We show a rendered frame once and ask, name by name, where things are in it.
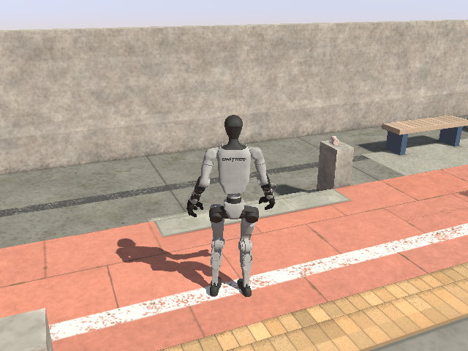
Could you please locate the robot left forearm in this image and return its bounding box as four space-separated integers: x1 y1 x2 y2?
189 177 205 204

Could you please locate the robot right upper arm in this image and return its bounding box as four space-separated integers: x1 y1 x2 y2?
249 146 268 186

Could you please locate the right robot hand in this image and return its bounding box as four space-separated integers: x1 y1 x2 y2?
259 196 275 210

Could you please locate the left robot thigh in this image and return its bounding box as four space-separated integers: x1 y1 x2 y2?
209 204 224 251

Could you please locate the robot right shin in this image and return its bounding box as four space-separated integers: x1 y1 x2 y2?
240 240 252 287

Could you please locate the robot right forearm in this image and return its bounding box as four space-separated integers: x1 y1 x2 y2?
261 174 273 200

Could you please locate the robot left upper arm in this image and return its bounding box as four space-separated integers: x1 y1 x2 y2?
199 147 219 188

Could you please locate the left robot hand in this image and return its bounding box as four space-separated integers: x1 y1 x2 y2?
186 200 203 217

